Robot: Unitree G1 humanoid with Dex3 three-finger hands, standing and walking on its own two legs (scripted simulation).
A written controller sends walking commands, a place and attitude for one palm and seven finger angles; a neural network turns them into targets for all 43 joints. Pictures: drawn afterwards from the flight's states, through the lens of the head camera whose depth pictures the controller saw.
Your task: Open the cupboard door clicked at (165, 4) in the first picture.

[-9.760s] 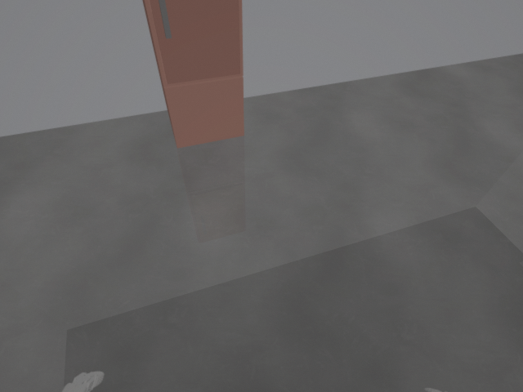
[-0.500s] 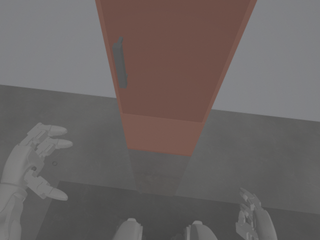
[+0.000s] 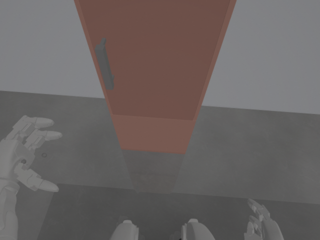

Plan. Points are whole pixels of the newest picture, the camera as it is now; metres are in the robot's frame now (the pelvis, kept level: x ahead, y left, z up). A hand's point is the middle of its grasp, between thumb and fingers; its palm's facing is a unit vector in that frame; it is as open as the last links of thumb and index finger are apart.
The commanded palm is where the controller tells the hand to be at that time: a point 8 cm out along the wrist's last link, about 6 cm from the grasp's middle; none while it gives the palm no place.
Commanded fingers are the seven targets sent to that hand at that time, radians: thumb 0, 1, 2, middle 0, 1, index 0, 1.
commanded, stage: raise the hand with hooked fingers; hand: left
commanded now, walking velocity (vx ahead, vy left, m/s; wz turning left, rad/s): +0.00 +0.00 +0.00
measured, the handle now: (107, 65) +0.61 +0.20 +0.04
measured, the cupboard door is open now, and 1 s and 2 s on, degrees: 0 0 0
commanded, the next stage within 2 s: move the hooked fingers beside the handle in 0.18 s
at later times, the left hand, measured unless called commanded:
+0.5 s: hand (46, 146) +0.31 +0.28 +0.06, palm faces -0.04 -1.00 -0.03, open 14.0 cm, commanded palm +0.30 +0.32 +0.06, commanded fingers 0.00 -0.50 0.30 -0.30 -1.20 -0.30 -1.20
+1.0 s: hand (63, 113) +0.41 +0.27 +0.05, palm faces -0.04 -1.00 -0.02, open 14.0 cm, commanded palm +0.39 +0.32 +0.05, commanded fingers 0.00 -0.50 0.30 -0.30 -1.20 -0.30 -1.20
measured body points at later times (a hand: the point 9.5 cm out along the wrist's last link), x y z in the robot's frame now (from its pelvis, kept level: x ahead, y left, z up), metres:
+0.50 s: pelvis -0.01 +0.01 -0.01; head +0.07 +0.02 +0.44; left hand +0.31 +0.33 +0.06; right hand +0.15 -0.24 -0.09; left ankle +0.00 +0.14 -0.66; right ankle +0.04 -0.12 -0.66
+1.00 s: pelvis +0.00 +0.01 -0.01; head +0.11 +0.03 +0.43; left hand +0.40 +0.32 +0.06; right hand +0.09 -0.26 -0.11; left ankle +0.00 +0.14 -0.66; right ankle +0.04 -0.12 -0.66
